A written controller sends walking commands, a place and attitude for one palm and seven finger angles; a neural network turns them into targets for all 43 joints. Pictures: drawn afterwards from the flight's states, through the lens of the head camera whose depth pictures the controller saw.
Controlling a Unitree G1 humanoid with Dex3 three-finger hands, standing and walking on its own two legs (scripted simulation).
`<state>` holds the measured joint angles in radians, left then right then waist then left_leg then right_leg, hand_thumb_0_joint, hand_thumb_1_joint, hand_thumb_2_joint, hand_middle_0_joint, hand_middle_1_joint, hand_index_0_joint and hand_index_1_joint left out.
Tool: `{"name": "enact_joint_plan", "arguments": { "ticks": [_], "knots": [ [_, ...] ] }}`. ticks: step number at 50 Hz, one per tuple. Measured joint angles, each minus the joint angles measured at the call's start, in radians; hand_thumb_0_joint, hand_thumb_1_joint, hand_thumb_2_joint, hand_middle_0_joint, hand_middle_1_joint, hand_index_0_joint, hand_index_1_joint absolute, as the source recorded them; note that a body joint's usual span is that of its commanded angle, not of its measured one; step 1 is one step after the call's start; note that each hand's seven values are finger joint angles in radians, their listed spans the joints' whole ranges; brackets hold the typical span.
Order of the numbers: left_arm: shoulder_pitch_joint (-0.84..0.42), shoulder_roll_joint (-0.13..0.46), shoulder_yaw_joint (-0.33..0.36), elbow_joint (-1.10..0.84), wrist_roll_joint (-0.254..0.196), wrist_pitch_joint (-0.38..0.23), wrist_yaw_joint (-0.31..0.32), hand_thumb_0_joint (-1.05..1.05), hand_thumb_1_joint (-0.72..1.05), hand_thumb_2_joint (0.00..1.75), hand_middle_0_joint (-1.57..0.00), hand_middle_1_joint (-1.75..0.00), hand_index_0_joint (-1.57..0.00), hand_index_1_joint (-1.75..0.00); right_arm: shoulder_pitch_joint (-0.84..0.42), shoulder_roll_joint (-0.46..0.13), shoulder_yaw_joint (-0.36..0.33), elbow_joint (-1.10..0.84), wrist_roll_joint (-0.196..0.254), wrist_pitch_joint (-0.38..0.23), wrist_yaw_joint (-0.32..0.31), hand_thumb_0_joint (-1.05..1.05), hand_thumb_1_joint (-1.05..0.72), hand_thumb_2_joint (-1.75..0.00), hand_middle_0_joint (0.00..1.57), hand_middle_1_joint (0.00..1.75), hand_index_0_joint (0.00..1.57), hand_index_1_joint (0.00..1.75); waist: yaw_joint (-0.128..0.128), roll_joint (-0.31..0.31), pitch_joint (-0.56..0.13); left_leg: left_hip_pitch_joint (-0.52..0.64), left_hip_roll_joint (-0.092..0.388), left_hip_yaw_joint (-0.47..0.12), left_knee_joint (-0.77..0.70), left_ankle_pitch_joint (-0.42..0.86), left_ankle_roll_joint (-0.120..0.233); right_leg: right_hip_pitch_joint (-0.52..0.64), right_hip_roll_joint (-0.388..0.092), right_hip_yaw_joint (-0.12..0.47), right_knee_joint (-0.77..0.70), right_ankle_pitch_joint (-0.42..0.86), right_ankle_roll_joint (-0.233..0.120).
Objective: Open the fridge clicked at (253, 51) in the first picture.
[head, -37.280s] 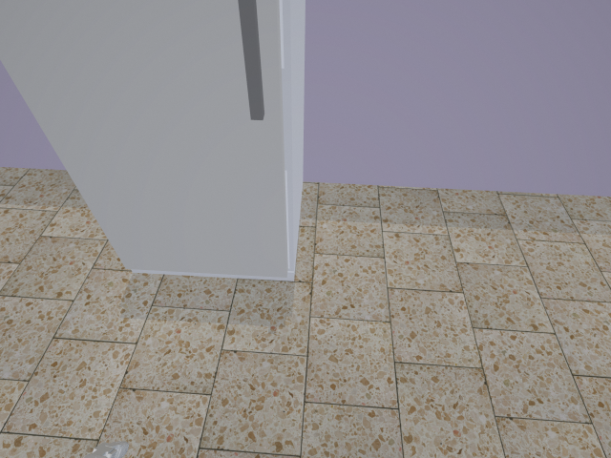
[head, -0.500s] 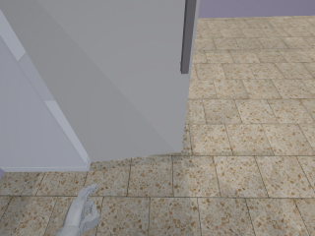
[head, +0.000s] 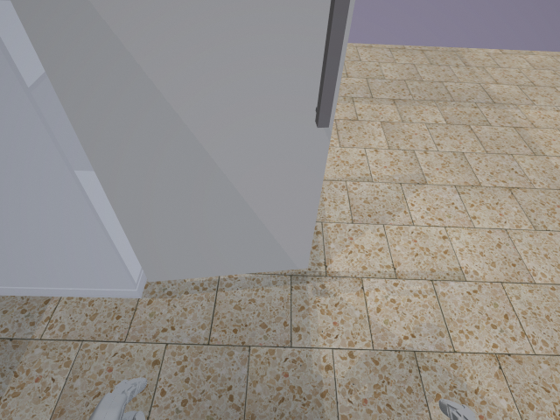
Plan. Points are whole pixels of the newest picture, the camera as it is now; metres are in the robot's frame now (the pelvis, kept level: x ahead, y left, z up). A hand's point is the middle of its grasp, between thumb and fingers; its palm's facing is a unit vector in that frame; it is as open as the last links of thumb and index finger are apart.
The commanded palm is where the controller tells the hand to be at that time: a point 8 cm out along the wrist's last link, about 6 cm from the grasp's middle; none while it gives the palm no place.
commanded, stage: let the arm hang, fingers relaxed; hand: right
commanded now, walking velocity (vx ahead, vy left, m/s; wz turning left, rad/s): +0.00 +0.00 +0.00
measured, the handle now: (332, 31) +0.75 -0.03 +0.23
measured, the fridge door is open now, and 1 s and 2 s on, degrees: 83 83 83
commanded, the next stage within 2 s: look to check the result in 0.88 s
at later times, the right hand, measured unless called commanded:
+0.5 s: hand out of the picture +0.01 -0.20 -0.16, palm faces +0.01 +0.97 -0.25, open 7.4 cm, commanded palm none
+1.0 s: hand out of the picture +0.08 -0.20 -0.16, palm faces -0.01 +0.97 -0.24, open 7.4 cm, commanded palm none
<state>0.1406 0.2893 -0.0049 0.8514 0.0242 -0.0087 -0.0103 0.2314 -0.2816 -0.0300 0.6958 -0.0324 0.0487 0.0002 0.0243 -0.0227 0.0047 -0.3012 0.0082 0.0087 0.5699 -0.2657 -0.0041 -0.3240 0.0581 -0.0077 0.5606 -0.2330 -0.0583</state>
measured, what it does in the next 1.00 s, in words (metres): stands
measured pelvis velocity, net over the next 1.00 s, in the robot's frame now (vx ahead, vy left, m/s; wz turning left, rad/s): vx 0.03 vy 0.01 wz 0.00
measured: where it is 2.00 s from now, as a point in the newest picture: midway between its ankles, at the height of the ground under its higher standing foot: outside the picture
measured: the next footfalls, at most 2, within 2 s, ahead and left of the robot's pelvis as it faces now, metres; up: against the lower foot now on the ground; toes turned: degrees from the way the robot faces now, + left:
none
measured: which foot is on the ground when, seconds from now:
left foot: down 0.00-1.00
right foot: down 0.00-1.00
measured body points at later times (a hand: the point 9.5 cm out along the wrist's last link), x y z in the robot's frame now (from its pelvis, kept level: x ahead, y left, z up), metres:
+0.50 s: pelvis +0.01 +0.00 +0.01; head +0.03 +0.00 +0.46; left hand +0.01 +0.23 -0.15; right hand +0.02 -0.25 -0.14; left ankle +0.02 +0.12 -0.73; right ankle +0.04 -0.08 -0.73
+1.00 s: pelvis +0.03 +0.01 +0.02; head +0.05 +0.00 +0.47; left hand +0.07 +0.27 -0.13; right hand +0.09 -0.25 -0.14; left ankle +0.02 +0.12 -0.73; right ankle +0.04 -0.08 -0.73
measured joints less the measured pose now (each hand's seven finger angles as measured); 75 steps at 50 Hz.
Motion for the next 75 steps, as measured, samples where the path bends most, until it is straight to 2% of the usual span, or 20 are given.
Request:
{"name": "enact_joint_plan", "arguments": {
  "ticks": [3,5,11,16,26,37,52,62,75],
  "knots": [
    [0.035,-0.013,0.000,0.050,0.004,0.020,0.005,0.00,0.91,0.90,-0.21,-0.30,-0.20,-0.30,0.018,0.064,0.043,0.171,0.004,0.009,0.007,0.01,-0.91,-0.90,0.20,0.30,0.20,0.30,0.005,0.030,0.030,0.013,-0.011,0.001,-0.034,0.021,0.009,0.009,-0.011,0.002,-0.022,0.014,0.007],
    [0.067,-0.026,0.001,0.092,0.004,0.028,0.010,0.00,0.91,0.90,-0.21,-0.30,-0.20,-0.30,0.035,0.093,0.045,0.255,0.005,0.005,-0.002,0.01,-0.92,-0.89,0.21,0.30,0.20,0.30,0.001,0.047,0.046,0.023,-0.019,0.006,-0.062,0.036,0.013,0.012,-0.019,0.007,-0.035,0.022,0.011],
    [0.154,-0.067,0.007,0.207,0.000,0.041,0.028,0.00,0.91,0.90,-0.20,-0.30,-0.20,-0.30,0.075,0.095,0.028,0.404,0.015,-0.018,-0.001,0.01,-0.94,-0.89,0.21,0.30,0.20,0.30,-0.020,0.057,0.071,0.056,-0.032,0.022,-0.132,0.068,0.019,0.022,-0.030,0.025,-0.064,0.035,0.017],
    [0.179,-0.096,0.010,0.250,-0.004,0.038,0.036,0.01,0.91,0.90,-0.20,-0.30,-0.20,-0.30,0.076,0.080,0.015,0.460,0.018,-0.029,-0.010,0.01,-0.92,-0.89,0.21,0.30,0.20,0.30,-0.022,0.039,0.071,0.075,-0.030,0.022,-0.157,0.075,0.016,0.039,-0.028,0.026,-0.084,0.039,0.015],
    [0.116,-0.121,0.009,0.252,-0.005,0.018,0.034,0.00,0.91,0.90,-0.21,-0.30,-0.20,-0.30,-0.012,0.054,0.005,0.456,0.018,-0.049,-0.022,0.00,-0.91,-0.90,0.20,0.30,0.20,0.30,-0.015,0.007,0.044,0.099,-0.017,0.010,-0.165,0.069,0.007,0.078,-0.016,0.014,-0.120,0.045,0.008],
    [0.033,-0.084,0.009,0.247,-0.004,0.004,0.029,0.00,0.92,0.90,-0.21,-0.30,-0.20,-0.30,-0.097,0.063,0.014,0.420,0.016,-0.063,-0.019,0.00,-0.91,-0.90,0.20,0.30,0.20,0.30,-0.011,0.009,0.015,0.129,-0.009,-0.001,-0.183,0.065,0.003,0.123,-0.008,0.005,-0.165,0.053,0.006],
    [0.024,-0.044,0.007,0.278,-0.007,0.006,0.031,0.00,0.91,0.90,-0.21,-0.30,-0.20,-0.30,-0.079,0.042,0.014,0.453,0.020,-0.060,-0.013,0.00,-0.90,-0.90,0.20,0.30,0.20,0.30,-0.012,0.025,0.048,0.165,-0.016,0.000,-0.223,0.067,0.011,0.157,-0.015,0.009,-0.201,0.052,0.015],
    [0.016,-0.040,0.003,0.287,-0.008,0.010,0.032,0.00,0.91,0.90,-0.21,-0.30,-0.20,-0.30,-0.074,0.024,0.014,0.470,0.023,-0.059,-0.014,0.00,-0.90,-0.90,0.20,0.30,0.20,0.30,-0.015,0.022,0.055,0.184,-0.022,0.002,-0.241,0.065,0.016,0.173,-0.021,0.011,-0.211,0.046,0.021],
    [-0.002,-0.047,0.000,0.284,-0.008,0.006,0.032,0.00,0.91,0.90,-0.21,-0.30,-0.20,-0.30,-0.094,0.032,0.018,0.459,0.024,-0.066,-0.015,0.00,-0.90,-0.90,0.20,0.30,0.20,0.30,-0.014,0.022,0.041,0.201,-0.026,0.001,-0.251,0.058,0.021,0.190,-0.025,0.011,-0.222,0.039,0.026]
  ]
}}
